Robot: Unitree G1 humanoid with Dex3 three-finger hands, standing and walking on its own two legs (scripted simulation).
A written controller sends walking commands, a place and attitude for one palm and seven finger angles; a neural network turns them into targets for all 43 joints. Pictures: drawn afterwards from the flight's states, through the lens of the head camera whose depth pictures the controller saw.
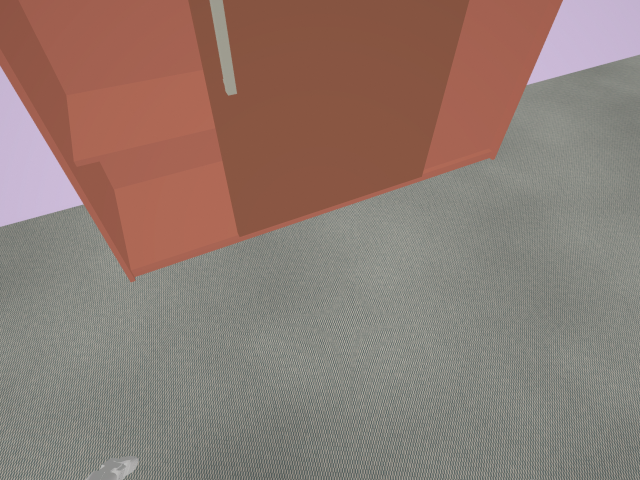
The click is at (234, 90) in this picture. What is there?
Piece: wardrobe's sliding door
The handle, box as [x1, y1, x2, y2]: [209, 0, 236, 95]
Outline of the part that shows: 209,0 225,90 228,95 236,93 222,0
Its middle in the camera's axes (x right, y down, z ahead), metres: -0.27 -0.54 +0.99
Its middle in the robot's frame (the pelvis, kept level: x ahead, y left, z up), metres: +1.10 +0.33 +0.09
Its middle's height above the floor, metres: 0.86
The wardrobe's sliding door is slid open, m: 0.43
